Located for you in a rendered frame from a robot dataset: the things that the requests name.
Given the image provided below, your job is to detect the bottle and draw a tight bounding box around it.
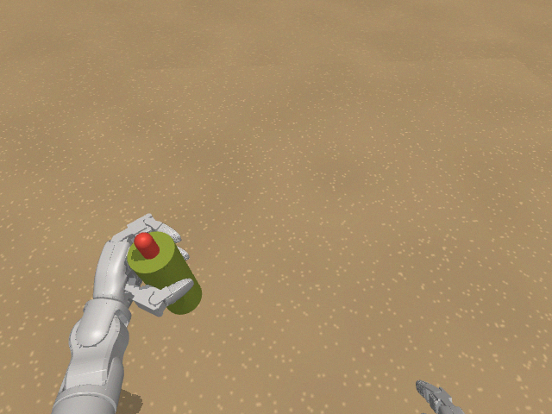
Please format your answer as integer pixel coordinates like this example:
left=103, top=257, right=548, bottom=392
left=127, top=231, right=202, bottom=315

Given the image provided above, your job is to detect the left robot arm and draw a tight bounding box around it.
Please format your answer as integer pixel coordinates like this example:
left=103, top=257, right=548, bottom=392
left=51, top=298, right=131, bottom=414

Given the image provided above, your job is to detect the right robot hand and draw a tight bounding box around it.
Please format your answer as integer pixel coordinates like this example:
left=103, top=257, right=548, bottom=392
left=416, top=380, right=465, bottom=414

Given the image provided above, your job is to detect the left robot hand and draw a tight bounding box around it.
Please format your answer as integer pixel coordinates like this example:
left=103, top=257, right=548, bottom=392
left=93, top=213, right=194, bottom=317

